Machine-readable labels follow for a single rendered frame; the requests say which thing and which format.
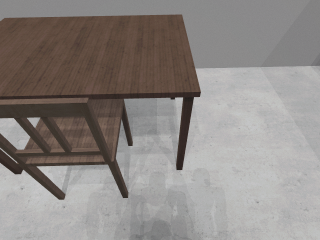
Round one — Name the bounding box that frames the table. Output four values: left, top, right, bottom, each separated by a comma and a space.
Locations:
0, 14, 201, 175

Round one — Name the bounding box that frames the chair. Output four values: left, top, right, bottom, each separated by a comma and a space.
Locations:
0, 97, 133, 200

